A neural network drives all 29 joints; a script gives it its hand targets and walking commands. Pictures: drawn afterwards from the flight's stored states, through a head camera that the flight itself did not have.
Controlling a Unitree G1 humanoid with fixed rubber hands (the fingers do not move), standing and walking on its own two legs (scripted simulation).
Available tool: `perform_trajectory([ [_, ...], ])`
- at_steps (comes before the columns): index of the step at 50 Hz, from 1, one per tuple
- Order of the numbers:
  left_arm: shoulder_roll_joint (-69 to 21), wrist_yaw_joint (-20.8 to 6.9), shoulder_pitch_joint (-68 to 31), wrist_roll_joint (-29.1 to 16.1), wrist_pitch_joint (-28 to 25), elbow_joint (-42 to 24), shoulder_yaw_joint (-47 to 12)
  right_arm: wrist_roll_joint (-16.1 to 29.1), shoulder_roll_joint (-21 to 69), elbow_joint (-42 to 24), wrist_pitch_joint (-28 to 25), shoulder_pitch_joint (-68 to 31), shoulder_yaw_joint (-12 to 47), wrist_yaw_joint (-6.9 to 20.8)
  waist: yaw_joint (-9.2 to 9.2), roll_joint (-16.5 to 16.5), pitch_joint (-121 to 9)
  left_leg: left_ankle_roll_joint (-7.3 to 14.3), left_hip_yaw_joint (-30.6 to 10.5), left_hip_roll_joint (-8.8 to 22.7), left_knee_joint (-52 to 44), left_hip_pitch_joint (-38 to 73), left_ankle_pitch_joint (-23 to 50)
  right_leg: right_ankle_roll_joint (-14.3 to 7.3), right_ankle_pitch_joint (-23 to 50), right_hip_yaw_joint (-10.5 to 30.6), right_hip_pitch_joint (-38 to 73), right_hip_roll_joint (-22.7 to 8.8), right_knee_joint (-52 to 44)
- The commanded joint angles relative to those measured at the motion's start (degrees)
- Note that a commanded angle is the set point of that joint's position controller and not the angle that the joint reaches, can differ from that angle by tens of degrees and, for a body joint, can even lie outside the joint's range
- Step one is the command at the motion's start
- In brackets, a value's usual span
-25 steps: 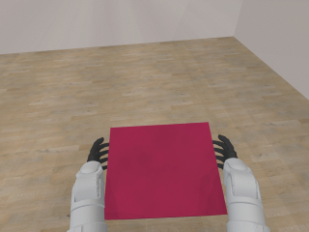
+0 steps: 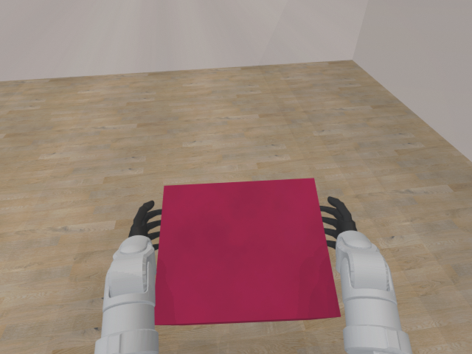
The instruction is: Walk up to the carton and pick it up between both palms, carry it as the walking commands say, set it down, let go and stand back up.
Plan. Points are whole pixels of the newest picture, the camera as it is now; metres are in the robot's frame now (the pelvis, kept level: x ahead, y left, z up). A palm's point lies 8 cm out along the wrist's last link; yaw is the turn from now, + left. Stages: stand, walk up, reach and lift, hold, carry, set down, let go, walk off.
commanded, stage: carry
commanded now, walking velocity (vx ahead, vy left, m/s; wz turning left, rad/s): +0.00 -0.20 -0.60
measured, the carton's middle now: (242, 257) +0.31 +0.01 -0.03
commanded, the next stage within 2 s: none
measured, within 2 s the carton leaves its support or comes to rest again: neither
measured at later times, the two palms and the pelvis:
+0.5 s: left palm (220, 248) +0.28 +0.05 +0.06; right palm (445, 291) +0.20 -0.29 +0.06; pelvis -0.03 -0.07 -0.01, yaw -14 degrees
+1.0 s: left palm (344, 279) +0.22 -0.15 +0.05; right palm out of the picture +0.05 -0.46 +0.07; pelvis -0.10 -0.18 -0.02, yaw -29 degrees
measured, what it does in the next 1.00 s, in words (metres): steps to the right, turning right: right foot, then left foot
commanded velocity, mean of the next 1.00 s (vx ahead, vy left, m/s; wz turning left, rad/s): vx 0.00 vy -0.20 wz -0.60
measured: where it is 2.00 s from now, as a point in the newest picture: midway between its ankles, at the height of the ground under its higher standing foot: outside the picture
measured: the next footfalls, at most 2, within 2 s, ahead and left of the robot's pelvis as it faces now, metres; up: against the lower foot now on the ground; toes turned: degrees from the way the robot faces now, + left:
right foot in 0.66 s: -0.03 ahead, -0.28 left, +0.00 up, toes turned -25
left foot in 0.96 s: +0.00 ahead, -0.12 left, +0.00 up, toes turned -17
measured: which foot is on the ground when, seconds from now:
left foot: down 0.00-0.66, up 0.68-0.94, down 0.96-1.00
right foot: down 0.00-0.38, up 0.40-0.64, down 0.66-0.96, up 0.98-1.00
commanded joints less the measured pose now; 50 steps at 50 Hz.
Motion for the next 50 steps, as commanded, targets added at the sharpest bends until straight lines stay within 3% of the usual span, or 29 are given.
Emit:
perform_trajectory([
  [1,-52.2,-18.2,-33.6,-23.1,1.7,-4.5,-42.3,20.9,46.5,-6.6,0.8,-30.9,38.8,15.6,-1.04,11.8,-12.9,8.2,-17.0,22.2,-5.9,4.3,19.7,-0.5,-9.9,-0.4,-8.9,-1.9,9.5],
  [3,-52.6,-18.3,-35.5,-27.0,4.6,-7.9,-44.1,23.5,47.0,-10.1,4.0,-32.0,40.7,14.6,-0.70,10.8,-14.4,7.1,-11.8,21.1,-2.4,3.2,24.6,-1.1,-6.7,-1.6,-6.0,-1.1,5.0],
  [5,-52.4,-17.8,-39.7,-30.0,7.9,-10.6,-45.0,26.2,47.1,-11.6,7.4,-34.2,41.6,13.6,-0.81,10.1,-15.1,3.5,-6.1,18.1,3.0,-0.9,21.6,-1.5,1.4,-1.6,-0.1,-0.8,-1.9],
  [6,-51.9,-17.5,-39.0,-30.2,9.9,-10.3,-44.2,26.9,47.3,-12.2,9.3,-33.1,41.3,13.4,-0.92,5.7,-16.1,1.0,-2.7,15.0,7.2,-5.4,14.3,-2.9,6.6,3.5,3.4,-3.4,-4.7],
  [7,-50.8,-17.1,-36.3,-29.9,11.7,-9.4,-43.1,27.6,46.9,-13.2,11.3,-32.9,41.3,13.3,-0.23,-6.4,-16.7,-2.2,4.4,9.2,17.9,-13.9,0.8,-6.6,20.5,15.8,8.5,-12.3,-7.5],
  [8,-51.4,-16.6,-33.7,-29.4,13.3,-8.7,-42.4,28.9,46.6,-14.7,12.9,-35.1,42.2,13.3,0.73,-13.8,-16.6,-3.2,7.1,5.4,24.9,-21.0,-19.0,-10.7,33.1,20.8,12.0,-16.5,-7.4],
  [9,-52.0,-16.0,-33.3,-29.6,14.7,-10.8,-42.5,30.4,47.7,-16.2,14.2,-36.1,43.6,13.2,0.96,-10.4,-17.2,-3.5,4.5,5.6,31.8,-22.3,-22.4,-12.9,37.9,20.2,13.4,-16.2,-5.7],
  [11,-52.6,-14.6,-36.1,-31.0,17.0,-17.0,-44.0,34.0,49.9,-19.8,16.3,-38.7,45.2,13.0,0.29,-4.3,-18.1,-3.9,3.0,6.9,31.5,-22.0,-19.1,-12.5,36.1,15.7,12.3,-13.1,-3.7],
  [16,-52.6,-12.7,-30.6,-30.1,22.2,-23.0,-43.1,36.0,50.5,-23.3,21.2,-33.2,44.3,12.5,0.14,-5.7,-19.8,-2.7,5.8,3.9,15.8,-11.2,-13.0,-11.3,32.6,12.6,8.5,-9.5,-2.3],
  [18,-52.3,-12.6,-28.8,-29.8,23.3,-23.5,-43.4,35.3,50.8,-23.6,22.2,-30.6,43.7,12.6,-1.15,-3.3,-20.4,-1.7,5.5,6.0,0.4,2.7,-2.2,-8.3,29.8,8.1,0.4,-5.9,2.6],
  [19,-52.3,-12.8,-28.1,-30.2,23.6,-23.4,-43.6,34.7,50.4,-23.2,22.4,-29.3,42.9,12.7,-1.54,5.6,-20.6,0.6,-5.6,17.2,-6.5,13.4,10.2,-5.3,15.3,3.7,-9.7,-1.5,11.7],
  [20,-52.5,-13.3,-28.2,-30.5,24.1,-24.4,-44.5,33.6,50.7,-22.7,22.1,-27.8,42.5,12.7,-1.33,24.0,-18.1,10.7,-21.4,36.0,-7.2,17.4,33.5,-1.5,-15.6,-4.1,-25.1,3.1,25.5],
  [21,-53.0,-13.8,-30.3,-30.8,23.8,-24.5,-45.6,33.4,51.4,-24.5,22.2,-29.0,42.9,12.7,-1.20,18.2,-17.5,15.3,-20.6,36.7,-4.9,16.8,42.3,-1.1,-16.9,2.0,-27.0,-2.0,36.5],
  [22,-53.5,-14.3,-29.6,-31.2,23.8,-24.8,-46.0,32.8,51.7,-25.5,22.4,-27.7,43.2,12.4,-0.72,11.8,-16.7,13.9,-17.0,34.2,-4.6,13.7,37.4,0.0,-13.0,4.8,-25.5,-3.6,38.1],
  [23,-53.5,-14.8,-29.7,-32.0,23.7,-26.0,-46.8,32.6,51.7,-28.0,22.6,-28.1,44.1,12.0,0.01,7.7,-15.4,10.0,-10.1,30.7,-4.6,10.9,29.5,1.0,-9.2,4.5,-23.3,-5.4,35.3],
  [24,-53.1,-15.0,-30.4,-32.9,23.7,-27.4,-47.6,32.9,52.3,-30.1,22.9,-29.4,44.9,11.6,0.26,8.8,-13.6,7.0,-3.9,27.8,-4.3,8.9,26.1,1.6,-6.9,2.1,-21.4,-5.5,30.1],
  [26,-52.6,-14.8,-29.8,-33.9,23.9,-28.4,-48.0,33.3,51.4,-31.6,23.2,-29.1,45.1,11.0,-0.45,12.3,-12.3,4.4,3.7,24.7,-2.9,6.0,27.4,2.7,-8.4,-3.9,-14.5,-2.1,20.6],
  [31,-52.0,-14.5,-22.8,-33.5,25.1,-26.6,-47.4,31.8,48.0,-30.4,24.1,-21.4,43.5,10.5,-0.94,16.6,-12.9,-0.1,9.3,24.0,3.3,9.1,28.9,1.7,-2.1,-10.5,-4.1,2.1,-0.5],
  [32,-52.0,-14.5,-21.6,-33.2,25.1,-26.0,-47.3,31.4,47.9,-30.2,24.2,-20.4,43.4,10.6,-0.76,11.8,-14.3,-2.2,11.8,21.4,10.2,6.5,26.3,1.1,2.2,-9.4,2.5,2.2,-6.7],
  [33,-52.3,-14.6,-20.6,-32.5,25.1,-26.2,-47.1,31.2,47.1,-30.4,24.3,-20.6,43.6,10.7,0.15,4.2,-15.2,-4.6,12.0,19.1,20.0,-1.9,14.2,-0.3,11.7,-3.0,10.7,-2.4,-9.0],
  [34,-50.6,-14.6,-18.8,-31.3,24.9,-24.7,-46.1,31.3,47.1,-31.0,24.7,-21.9,44.3,11.0,0.73,-16.3,-17.5,-8.4,14.2,10.1,32.3,-20.4,-19.1,-7.9,48.5,19.0,20.5,-18.8,-5.8],
  [35,-50.7,-14.6,-18.7,-30.9,24.5,-26.1,-45.6,32.2,47.7,-30.6,24.8,-23.7,46.2,11.4,0.81,-20.3,-17.3,-7.6,7.3,9.5,40.3,-25.8,-29.3,-12.7,65.9,17.3,21.6,-17.7,-0.9],
  [37,-53.0,-14.2,-19.7,-30.6,24.4,-27.6,-45.7,35.0,49.7,-31.2,24.5,-26.3,48.1,12.1,0.42,-9.4,-17.1,-6.6,3.5,9.5,42.4,-26.2,-24.4,-11.3,55.5,10.4,19.1,-13.9,0.5],
  [38,-53.5,-14.0,-20.3,-30.6,24.2,-28.4,-45.7,35.9,50.0,-31.3,24.4,-26.7,48.4,12.4,0.29,-7.9,-17.0,-6.0,3.1,9.9,40.4,-25.1,-20.7,-10.6,47.1,9.6,16.8,-12.9,-0.6],
  [44,-52.6,-13.4,-20.5,-29.6,23.9,-28.7,-46.0,36.3,48.3,-31.8,24.5,-25.8,46.8,12.7,0.39,-6.2,-15.6,-1.1,5.4,5.3,22.2,-12.4,-12.6,-12.2,22.7,13.1,5.4,-11.5,-7.2],
  [47,-51.5,-13.3,-21.7,-30.1,24.1,-28.7,-47.5,35.2,48.3,-29.3,24.6,-23.2,45.2,13.1,-0.86,-3.0,-15.9,0.5,6.8,4.8,2.0,4.3,-3.7,-8.8,15.4,10.2,-4.5,-7.3,-3.8],
  [48,-51.6,-13.4,-22.3,-31.0,24.3,-28.3,-48.1,34.6,47.9,-28.1,24.4,-21.8,44.0,13.2,-1.78,6.1,-16.5,2.6,-5.7,16.4,-10.0,15.1,-1.3,-5.0,3.9,5.9,-14.9,-2.5,7.1],
  [49,-50.8,-13.7,-23.7,-31.7,24.8,-29.2,-48.7,33.6,48.3,-26.1,23.9,-20.2,43.4,13.2,-1.31,24.8,-13.7,11.7,-24.1,38.1,-14.5,16.0,14.4,-0.6,-16.9,-4.1,-28.5,3.9,25.4],
  [50,-50.5,-13.9,-24.9,-31.8,24.9,-28.2,-48.4,33.5,49.2,-26.2,23.9,-20.6,43.3,13.2,-1.11,17.0,-13.1,15.1,-21.6,37.1,-11.7,11.9,19.7,-0.4,-15.3,3.2,-27.3,-1.8,36.8],
])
